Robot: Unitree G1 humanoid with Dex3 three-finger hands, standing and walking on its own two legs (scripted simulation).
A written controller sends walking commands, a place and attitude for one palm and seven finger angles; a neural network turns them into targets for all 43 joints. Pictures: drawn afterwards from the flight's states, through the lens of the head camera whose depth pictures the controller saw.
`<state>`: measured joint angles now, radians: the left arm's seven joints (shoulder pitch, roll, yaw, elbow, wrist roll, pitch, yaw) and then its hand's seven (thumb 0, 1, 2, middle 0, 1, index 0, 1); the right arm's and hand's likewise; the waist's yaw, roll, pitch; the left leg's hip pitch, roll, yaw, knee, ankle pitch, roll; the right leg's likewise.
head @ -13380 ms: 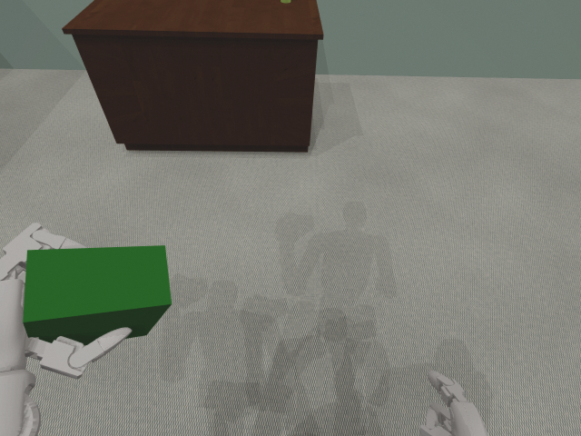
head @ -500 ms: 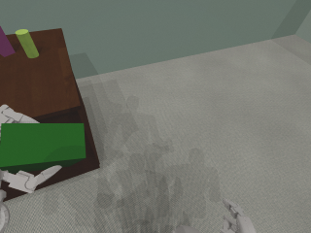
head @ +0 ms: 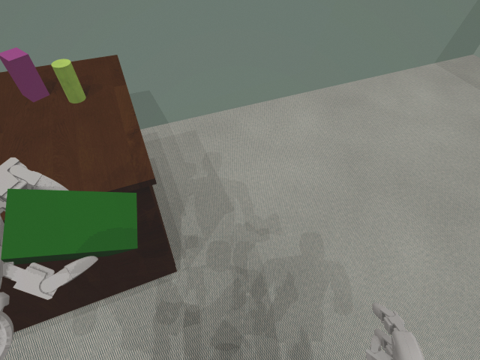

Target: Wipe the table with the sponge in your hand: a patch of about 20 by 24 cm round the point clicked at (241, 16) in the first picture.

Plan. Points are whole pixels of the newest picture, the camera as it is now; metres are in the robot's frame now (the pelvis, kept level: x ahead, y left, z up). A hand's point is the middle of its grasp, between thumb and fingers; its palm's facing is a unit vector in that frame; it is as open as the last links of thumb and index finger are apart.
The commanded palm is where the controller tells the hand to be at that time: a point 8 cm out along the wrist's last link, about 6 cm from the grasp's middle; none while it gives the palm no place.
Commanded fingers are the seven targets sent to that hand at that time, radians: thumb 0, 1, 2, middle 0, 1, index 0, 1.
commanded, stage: shuffle to correct the standing spot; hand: left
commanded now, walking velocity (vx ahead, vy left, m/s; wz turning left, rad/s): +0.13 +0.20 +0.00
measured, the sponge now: (87, 229) +0.23 +0.21 +0.17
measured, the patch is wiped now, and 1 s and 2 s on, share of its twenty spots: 0.00 0.00 0.00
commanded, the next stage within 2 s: none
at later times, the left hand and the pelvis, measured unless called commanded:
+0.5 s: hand out of the picture +0.26 +0.36 +0.18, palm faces +0.44 -0.78 -0.45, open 10.5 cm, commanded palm +0.20 +0.39 +0.19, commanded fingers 0.00 0.10 1.30 -1.20 -1.60 -1.20 -1.60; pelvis +0.04 +0.11 +0.00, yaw +1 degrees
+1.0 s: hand out of the picture +0.29 +0.46 +0.17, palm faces +0.43 -0.78 -0.45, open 10.5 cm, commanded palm +0.22 +0.50 +0.19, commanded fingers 0.00 0.10 1.30 -1.20 -1.60 -1.20 -1.60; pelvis +0.07 +0.21 +0.00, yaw +2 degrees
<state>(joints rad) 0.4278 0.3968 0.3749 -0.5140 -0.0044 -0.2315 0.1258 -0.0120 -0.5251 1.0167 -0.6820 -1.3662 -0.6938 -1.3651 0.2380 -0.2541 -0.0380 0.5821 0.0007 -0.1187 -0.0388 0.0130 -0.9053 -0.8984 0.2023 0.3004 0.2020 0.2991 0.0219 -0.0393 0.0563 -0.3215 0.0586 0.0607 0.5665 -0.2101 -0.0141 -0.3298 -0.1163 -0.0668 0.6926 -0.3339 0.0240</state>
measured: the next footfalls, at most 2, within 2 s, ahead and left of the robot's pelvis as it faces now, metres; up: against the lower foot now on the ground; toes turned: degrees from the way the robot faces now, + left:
left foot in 0.38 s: +0.12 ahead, +0.22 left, +0.00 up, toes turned +6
right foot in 0.60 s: +0.09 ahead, +0.04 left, +0.00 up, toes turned -7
